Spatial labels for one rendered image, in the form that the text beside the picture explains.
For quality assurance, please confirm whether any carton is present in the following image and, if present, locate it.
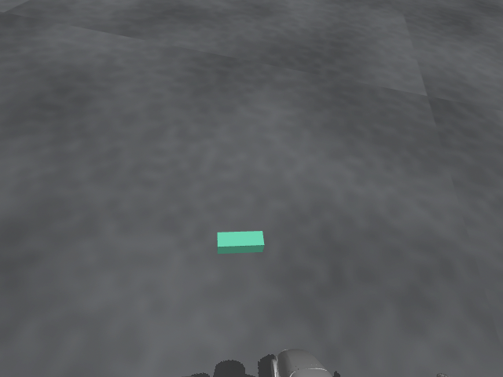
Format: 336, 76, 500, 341
217, 231, 264, 254

